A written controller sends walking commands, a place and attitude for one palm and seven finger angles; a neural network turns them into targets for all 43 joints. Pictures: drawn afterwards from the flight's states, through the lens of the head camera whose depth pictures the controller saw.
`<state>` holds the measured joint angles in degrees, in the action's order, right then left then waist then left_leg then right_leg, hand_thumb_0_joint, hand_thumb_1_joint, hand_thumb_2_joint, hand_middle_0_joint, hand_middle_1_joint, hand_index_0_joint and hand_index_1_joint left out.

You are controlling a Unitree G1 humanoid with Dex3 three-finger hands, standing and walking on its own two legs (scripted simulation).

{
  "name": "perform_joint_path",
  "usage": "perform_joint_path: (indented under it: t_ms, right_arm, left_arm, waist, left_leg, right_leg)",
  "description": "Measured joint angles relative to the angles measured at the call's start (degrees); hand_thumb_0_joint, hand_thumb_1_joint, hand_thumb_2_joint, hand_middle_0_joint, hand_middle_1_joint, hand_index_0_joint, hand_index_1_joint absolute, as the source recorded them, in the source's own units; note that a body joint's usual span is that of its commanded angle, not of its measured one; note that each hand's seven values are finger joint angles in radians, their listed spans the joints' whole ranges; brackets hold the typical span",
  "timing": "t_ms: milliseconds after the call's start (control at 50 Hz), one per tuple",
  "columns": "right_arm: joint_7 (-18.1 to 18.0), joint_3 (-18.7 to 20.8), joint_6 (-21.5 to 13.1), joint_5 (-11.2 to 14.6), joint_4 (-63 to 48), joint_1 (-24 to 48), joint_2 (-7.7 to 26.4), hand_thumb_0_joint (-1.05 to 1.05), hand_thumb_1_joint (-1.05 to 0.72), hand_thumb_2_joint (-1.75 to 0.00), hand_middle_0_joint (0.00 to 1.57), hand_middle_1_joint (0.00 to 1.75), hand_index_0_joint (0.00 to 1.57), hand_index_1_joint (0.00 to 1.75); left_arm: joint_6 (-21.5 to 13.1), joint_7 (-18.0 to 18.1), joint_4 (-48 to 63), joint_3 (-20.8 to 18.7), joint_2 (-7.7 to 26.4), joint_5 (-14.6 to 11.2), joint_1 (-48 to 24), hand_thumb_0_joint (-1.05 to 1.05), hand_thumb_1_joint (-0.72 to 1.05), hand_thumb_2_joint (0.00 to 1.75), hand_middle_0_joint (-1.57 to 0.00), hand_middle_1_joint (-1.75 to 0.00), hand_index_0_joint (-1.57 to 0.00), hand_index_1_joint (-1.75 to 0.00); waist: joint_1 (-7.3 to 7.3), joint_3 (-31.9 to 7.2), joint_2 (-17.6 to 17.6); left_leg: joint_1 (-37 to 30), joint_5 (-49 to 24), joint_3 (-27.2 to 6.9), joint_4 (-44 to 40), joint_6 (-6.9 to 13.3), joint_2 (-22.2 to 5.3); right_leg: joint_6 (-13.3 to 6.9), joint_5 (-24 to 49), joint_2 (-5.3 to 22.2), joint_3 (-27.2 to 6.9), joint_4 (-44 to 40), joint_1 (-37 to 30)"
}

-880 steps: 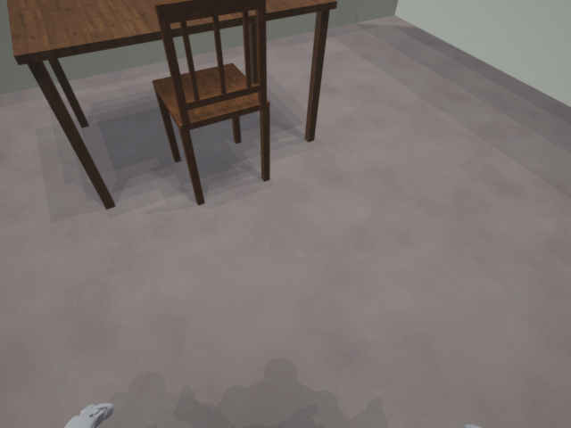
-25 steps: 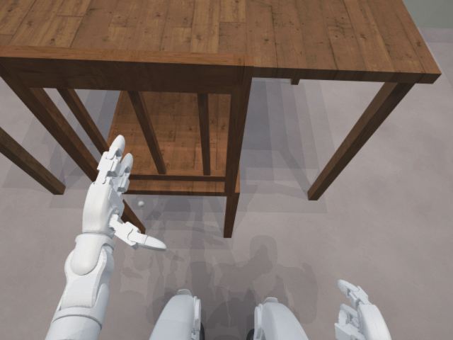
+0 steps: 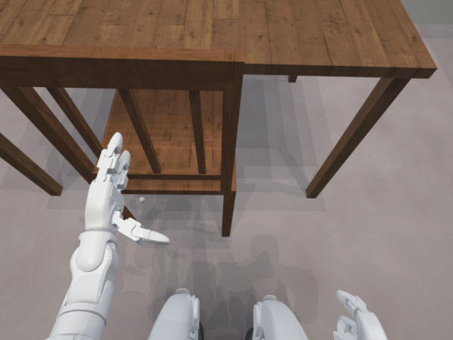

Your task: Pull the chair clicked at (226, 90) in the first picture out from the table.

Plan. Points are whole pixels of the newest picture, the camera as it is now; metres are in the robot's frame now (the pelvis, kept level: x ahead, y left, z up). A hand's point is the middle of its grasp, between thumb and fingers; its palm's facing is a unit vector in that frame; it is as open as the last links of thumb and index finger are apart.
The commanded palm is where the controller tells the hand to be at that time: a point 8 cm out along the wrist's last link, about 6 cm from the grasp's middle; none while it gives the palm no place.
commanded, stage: aim the fingers beside a spindle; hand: left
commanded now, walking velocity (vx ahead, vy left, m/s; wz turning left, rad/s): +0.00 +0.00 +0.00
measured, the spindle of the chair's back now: (144, 137) +0.48 +0.17 +0.01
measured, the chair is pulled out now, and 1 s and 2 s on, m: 0.00 0.00 0.00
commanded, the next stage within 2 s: none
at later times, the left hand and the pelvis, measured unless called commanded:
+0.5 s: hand (138, 202) +0.34 +0.16 +0.02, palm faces +0.02 -1.00 -0.05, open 17.0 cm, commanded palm +0.31 +0.20 +0.02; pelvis +0.00 -0.01 +0.00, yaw +0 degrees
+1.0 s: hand (146, 207) +0.33 +0.15 +0.01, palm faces -0.03 -1.00 +0.00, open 17.0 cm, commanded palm +0.32 +0.20 +0.02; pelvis +0.00 +0.00 +0.00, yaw +1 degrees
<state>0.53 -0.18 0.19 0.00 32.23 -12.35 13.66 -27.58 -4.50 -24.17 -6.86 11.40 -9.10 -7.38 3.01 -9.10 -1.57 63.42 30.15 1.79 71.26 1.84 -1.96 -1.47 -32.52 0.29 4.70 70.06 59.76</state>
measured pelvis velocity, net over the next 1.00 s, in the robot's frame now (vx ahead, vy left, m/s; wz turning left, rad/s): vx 0.00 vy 0.00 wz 0.01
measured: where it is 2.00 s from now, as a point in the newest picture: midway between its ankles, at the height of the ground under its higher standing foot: outside the picture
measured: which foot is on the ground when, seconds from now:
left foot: down 0.00-1.00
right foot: down 0.00-1.00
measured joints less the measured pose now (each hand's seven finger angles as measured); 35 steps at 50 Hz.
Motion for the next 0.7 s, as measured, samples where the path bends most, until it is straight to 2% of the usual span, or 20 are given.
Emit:
perform_joint_path:
  t_ms: [180, 260, 340, 460, 560, 640, 700]
  right_arm:
    - [-0.37, 0.45, -0.7, 0.15, 0.34, 0.91, 0.69, 0.01, -0.91, -0.89, 0.2, 0.3, 0.2, 0.3]
    - [-0.39, 0.52, -0.68, 0.06, -0.04, 1.36, 0.77, 0.01, -0.91, -0.89, 0.2, 0.3, 0.2, 0.3]
    - [-0.39, 0.42, -0.55, -0.09, -0.28, 1.67, 0.51, 0.0, -0.91, -0.89, 0.2, 0.3, 0.2, 0.3]
    - [-0.3, 0.17, -0.38, 0.19, -0.23, 1.06, 0.13, 0.01, -0.91, -0.89, 0.2, 0.3, 0.2, 0.3]
    - [-0.41, 0.14, -0.8, 0.52, 0.15, 0.44, 0.59, 0.01, -0.91, -0.89, 0.2, 0.3, 0.2, 0.3]
    - [-0.61, 0.26, -1.22, 0.28, 0.35, 0.73, 0.68, 0.01, -0.91, -0.89, 0.2, 0.3, 0.2, 0.3]
    - [-0.61, 0.42, -1.33, -0.09, 0.31, 1.17, 0.44, 0.01, -0.91, -0.89, 0.2, 0.3, 0.2, 0.3]
  left_arm:
    - [-0.81, -1.83, -0.24, 1.29, -0.17, -0.76, 0.04, -0.01, -0.5, 0.3, -0.06, -0.08, -0.06, -0.07]
    - [-0.75, -1.4, -0.6, 1.52, -0.6, -0.04, -0.26, -0.01, -0.5, 0.3, -0.06, -0.08, -0.06, -0.08]
    - [-0.95, -0.67, -0.94, 0.15, -0.31, 0.29, -0.97, -0.01, -0.5, 0.3, -0.06, -0.09, -0.06, -0.08]
    - [-0.93, -1.67, -0.38, -1.77, 1.24, -1.11, -0.12, -0.01, -0.5, 0.3, -0.06, -0.08, -0.06, -0.08]
    - [-0.21, -3.3, -0.5, 0.49, 0.64, -2.1, 0.84, -0.01, -0.5, 0.3, -0.06, -0.08, -0.06, -0.07]
    - [-0.32, -2.75, -0.3, 2.06, -0.87, -1.21, 0.8, -0.01, -0.5, 0.3, -0.06, -0.08, -0.06, -0.07]
    - [-1.03, -1.3, 0.5, 1.73, -1.2, -0.02, 0.3, -0.01, -0.5, 0.3, -0.06, -0.08, -0.06, -0.08]
  waist:
    - [-0.04, 0.1, -0.08]
    - [0.12, 0.04, 0.04]
    - [0.22, 0.14, 0.24]
    - [0.03, 0.02, 0.07]
    - [-0.34, -0.09, -0.53]
    - [-0.11, 0.05, -0.4]
    - [0.24, 0.26, -0.08]
  left_leg:
    - [0.18, -0.1, -0.89, 0.34, -0.45, 0.04]
    - [0.42, -0.12, -0.79, 0.5, -0.54, -0.01]
    - [0.68, -0.05, -0.65, 0.82, -0.66, -0.16]
    - [0.18, -0.11, -0.78, 0.47, -0.83, -0.27]
    - [-0.07, -0.29, -1.12, 0.1, -0.72, 0.0]
    - [0.4, -0.25, -1.04, 0.46, -0.6, 0.06]
    - [0.77, -0.13, -0.79, 0.88, -0.55, -0.02]
  right_leg:
    - [-0.48, -0.14, -0.03, 0.86, 0.18, -0.19]
    - [-0.59, -0.19, -0.06, 0.76, 0.55, 0.19]
    - [-0.72, -0.29, -0.18, 0.59, 1.06, 0.65]
    - [-0.86, -0.22, -0.33, 0.7, 0.67, 0.12]
    - [-0.74, -0.08, -0.14, 1.03, 0.06, -0.43]
    - [-0.64, -0.12, -0.05, 0.95, 0.43, 0.05]
    - [-0.61, -0.2, -0.1, 0.69, 0.97, 0.59]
